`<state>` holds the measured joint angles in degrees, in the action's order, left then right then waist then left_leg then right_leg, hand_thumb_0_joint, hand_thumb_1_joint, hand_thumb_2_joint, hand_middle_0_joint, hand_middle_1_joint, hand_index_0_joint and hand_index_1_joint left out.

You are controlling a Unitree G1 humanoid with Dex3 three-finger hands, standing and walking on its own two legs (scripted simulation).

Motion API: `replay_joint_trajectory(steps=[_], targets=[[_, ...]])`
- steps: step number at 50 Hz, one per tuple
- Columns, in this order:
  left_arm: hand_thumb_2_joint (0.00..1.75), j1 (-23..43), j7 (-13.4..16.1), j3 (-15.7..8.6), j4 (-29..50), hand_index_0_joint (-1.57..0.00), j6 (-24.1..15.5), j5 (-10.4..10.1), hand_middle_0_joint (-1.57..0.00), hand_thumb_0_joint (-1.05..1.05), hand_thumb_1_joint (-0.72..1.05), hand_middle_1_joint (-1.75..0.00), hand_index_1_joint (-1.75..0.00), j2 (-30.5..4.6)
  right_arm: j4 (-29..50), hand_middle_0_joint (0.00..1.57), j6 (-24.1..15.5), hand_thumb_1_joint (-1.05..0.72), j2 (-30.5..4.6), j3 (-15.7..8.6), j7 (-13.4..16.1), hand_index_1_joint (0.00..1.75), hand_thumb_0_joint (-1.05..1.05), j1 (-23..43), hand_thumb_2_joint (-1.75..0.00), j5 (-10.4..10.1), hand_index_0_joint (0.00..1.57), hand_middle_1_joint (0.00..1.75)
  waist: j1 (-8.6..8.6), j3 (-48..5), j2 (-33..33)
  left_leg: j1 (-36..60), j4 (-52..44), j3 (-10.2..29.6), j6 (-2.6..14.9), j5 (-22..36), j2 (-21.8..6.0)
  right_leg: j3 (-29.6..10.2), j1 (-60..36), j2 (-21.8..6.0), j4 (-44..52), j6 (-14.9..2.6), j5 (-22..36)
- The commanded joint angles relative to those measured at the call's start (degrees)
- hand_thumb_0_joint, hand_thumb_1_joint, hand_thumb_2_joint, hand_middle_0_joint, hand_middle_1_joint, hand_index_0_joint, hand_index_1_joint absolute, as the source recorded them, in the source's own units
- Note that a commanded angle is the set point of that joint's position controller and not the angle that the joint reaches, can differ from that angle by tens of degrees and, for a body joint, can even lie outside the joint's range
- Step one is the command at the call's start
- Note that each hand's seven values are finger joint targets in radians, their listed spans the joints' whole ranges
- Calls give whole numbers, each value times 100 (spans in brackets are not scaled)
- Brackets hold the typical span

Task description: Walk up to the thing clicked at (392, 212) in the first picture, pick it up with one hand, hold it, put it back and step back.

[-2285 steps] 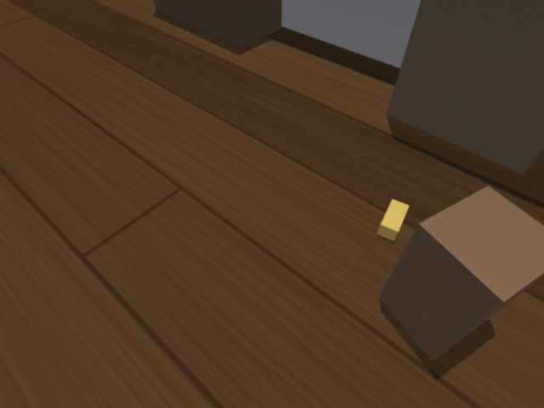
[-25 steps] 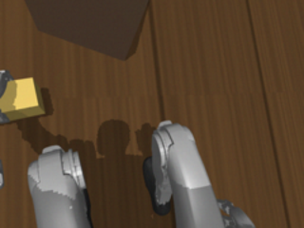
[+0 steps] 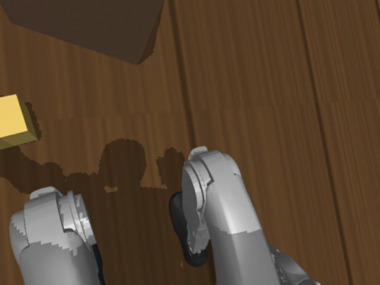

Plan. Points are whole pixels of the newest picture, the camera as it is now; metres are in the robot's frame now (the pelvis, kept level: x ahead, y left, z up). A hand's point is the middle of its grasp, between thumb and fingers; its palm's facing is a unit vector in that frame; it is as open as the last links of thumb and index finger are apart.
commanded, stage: rest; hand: left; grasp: from above
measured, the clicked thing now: out of the picture +0.45 +0.31 -0.26
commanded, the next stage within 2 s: open in 0.52 s
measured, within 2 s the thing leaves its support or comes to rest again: rests again in 1.90 s
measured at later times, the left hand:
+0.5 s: hand out of the picture +0.44 +0.31 -0.23, palm faces -0.45 -0.13 -0.88, open 10.8 cm
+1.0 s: hand out of the picture +0.44 +0.31 -0.24, palm faces -0.46 -0.14 -0.88, open 11.5 cm
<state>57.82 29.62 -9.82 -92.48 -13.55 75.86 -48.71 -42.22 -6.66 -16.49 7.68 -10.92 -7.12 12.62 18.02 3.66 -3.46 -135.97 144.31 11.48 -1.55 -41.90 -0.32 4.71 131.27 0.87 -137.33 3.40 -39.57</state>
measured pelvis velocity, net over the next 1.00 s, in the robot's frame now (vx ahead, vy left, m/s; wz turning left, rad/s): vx -0.01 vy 0.00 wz -0.05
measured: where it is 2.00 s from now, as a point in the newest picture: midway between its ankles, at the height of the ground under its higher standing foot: (145, 262)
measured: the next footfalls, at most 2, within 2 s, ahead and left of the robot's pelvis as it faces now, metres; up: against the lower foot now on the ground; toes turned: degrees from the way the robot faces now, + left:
none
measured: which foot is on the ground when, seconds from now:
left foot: down 0.00-1.00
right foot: down 0.00-1.00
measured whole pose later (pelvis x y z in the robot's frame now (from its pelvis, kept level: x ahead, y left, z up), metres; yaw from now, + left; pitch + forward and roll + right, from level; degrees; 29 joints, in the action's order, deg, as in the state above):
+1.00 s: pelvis -0.01 +0.00 -0.01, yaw -3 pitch +29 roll -13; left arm 59.7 34.2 -9.0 -100.8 -15.2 76.7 -55.9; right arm -40.4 -10.1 -19.1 13.3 -12.8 -6.9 15.8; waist 20.9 6.5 -5.9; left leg -135.5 146.5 14.3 -1.3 -41.3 -0.5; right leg 7.0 129.7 2.0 -137.0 3.5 -37.7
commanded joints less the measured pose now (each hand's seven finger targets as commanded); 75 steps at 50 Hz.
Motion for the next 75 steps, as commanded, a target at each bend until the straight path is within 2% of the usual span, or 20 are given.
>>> replay_joint_trajectory(steps=[1,7,10,11,17,18,20,25,27,31,35,42,43,49,52,54,64,67,71,75], targets=[[92,1718,376,-227,924,-109,-48,-64,-109,0,74,-73,-73,-1777,-29,20,-55,-90,-1720,-440,17,30,0,-1202,-90,15,20,30,26,-4180,2506,3142,-1354,-733,223,1630,-34,726,-2168,232,1157,-486,1744],[89,1530,484,-104,635,-109,44,-44,-109,0,73,-70,-71,-1651,-65,20,-72,-90,-1734,-350,-53,30,0,-1157,-90,63,20,30,65,-4031,2656,3079,-1378,-696,217,1625,-40,759,-2161,242,1084,-471,1777],[93,1512,534,-249,456,-107,69,-57,-109,0,71,-70,-71,-1871,-16,20,-108,-90,-1845,-361,-63,30,0,-1174,-90,89,20,30,140,-3934,2426,2956,-1311,-644,234,1619,-61,802,-2161,252,1095,-463,1798],[93,1564,505,9,399,-107,78,-81,-109,0,71,-68,-71,-1577,-44,20,-114,-90,-1762,-313,-77,30,0,-1162,-90,84,20,30,157,-3832,2425,2832,-1325,-645,247,1492,-57,773,-2118,267,1131,-464,1700],[89,1548,487,124,202,-106,47,-123,-107,0,69,-69,-70,-1619,3,20,-179,-90,-1838,-254,-66,30,0,-1053,-90,90,20,30,210,-3727,2362,2797,-1331,-592,242,1303,-70,833,-2081,286,1145,-462,1522],[89,1510,507,-76,122,-107,44,-105,-108,0,71,-68,-69,-1868,-16,20,-186,-90,-1908,-276,-65,30,0,-1118,-90,127,20,30,267,-3693,2255,2762,-1252,-598,264,1330,-77,830,-2145,283,1171,-438,1582],[89,1557,495,-80,152,-105,43,-94,-107,0,68,-67,-69,-1893,-11,20,-200,-90,-1914,-253,-61,30,0,-1128,-90,108,20,30,247,-3658,2326,2805,-1285,-574,246,1373,-74,827,-2145,280,1148,-460,1587],[86,1632,487,204,22,-104,5,-123,-105,0,66,-66,-68,-1624,104,20,-260,-90,-1902,-117,-84,30,0,-1006,-90,147,20,30,355,-3405,2393,2798,-1346,-541,230,1284,-59,896,-2022,295,1153,-465,1494],[85,1470,509,-22,-161,-102,-4,-97,-104,0,63,-64,-66,-1984,88,20,-261,-90,-2017,-147,-68,30,0,-1035,-90,134,20,30,304,-3379,2149,2640,-1315,-518,259,1176,-80,896,-2066,306,1182,-446,1409],[85,1493,486,95,-302,-101,-38,-115,-104,0,62,-63,-66,-1777,121,20,-302,-90,-1964,-98,-90,30,0,-992,-90,188,20,30,414,-3190,2217,2682,-1318,-488,240,1081,-83,909,-1977,306,1173,-456,1325],[89,1487,519,0,-250,-72,-55,-131,-76,0,30,-66,-71,-1963,138,20,-327,-89,-1993,-36,-102,30,0,-1050,-90,216,20,30,408,-3312,2117,2656,-1257,-495,276,1231,-86,899,-2209,312,1231,-406,1501],[88,1513,614,-43,-241,-45,-122,-96,-49,0,-10,-72,-76,-2127,128,20,-304,-89,-2007,17,-89,30,0,-1040,-90,255,20,30,380,-3304,2216,2601,-1348,-443,253,1080,-104,950,-2175,338,1251,-427,1350],[89,1547,596,149,-295,-42,-112,-59,-47,0,-14,-73,-78,-1934,168,20,-331,-89,-2019,11,-88,30,0,-922,-90,242,20,30,421,-3188,2220,2606,-1309,-445,242,975,-102,944,-2007,332,1192,-444,1264],[94,1729,748,-15,-13,-31,-185,13,-35,0,-25,-83,-86,-2187,112,20,-372,-89,-2055,31,-129,30,0,-930,-90,306,20,30,415,-3354,2605,2904,-1401,-382,175,1130,-121,1026,-2024,331,1113,-456,1402],[95,1746,776,219,-76,-27,-148,84,-29,0,-30,-88,-90,-1963,94,20,-448,-89,-2041,39,-197,30,0,-864,-90,339,20,30,491,-3201,2714,2932,-1319,-429,169,1086,-127,1001,-1945,336,1082,-449,1435],[95,1789,831,99,134,-23,-130,75,-25,0,-33,-91,-92,-2064,105,20,-463,-89,-2052,21,-206,30,0,-890,-90,329,20,30,422,-3456,2747,3006,-1330,-447,168,1254,-105,1004,-2072,323,1120,-445,1561],[102,1634,772,183,90,-8,126,-208,-9,0,-51,-100,-102,-1814,7,20,-639,-89,-2055,-21,-406,30,0,-955,-90,305,20,30,446,-3508,2657,3121,-1244,-439,167,1658,-136,995,-2170,328,1084,-425,1910],[104,1506,722,84,193,-6,168,-268,-8,0,-53,-102,-104,-1917,102,20,-621,-89,-2049,-50,-390,30,0,-880,-90,223,20,30,290,-3703,2783,3195,-1380,-418,151,1639,-131,984,-2212,327,1105,-461,1830],[106,1530,570,299,89,-5,198,-320,-7,0,-54,-103,-105,-1641,104,20,-560,-89,-2009,-24,-400,30,0,-917,-90,202,20,30,400,-3434,2590,2881,-1353,-448,200,1431,-109,951,-2172,330,1167,-447,1698],[105,1362,481,11,99,-4,164,-331,-7,0,-55,-101,-104,-1969,130,20,-491,-89,-2098,-84,-331,30,0,-1087,-90,139,20,30,387,-3535,2391,2878,-1357,-464,226,1562,-93,900,-2414,307,1242,-432,1792]])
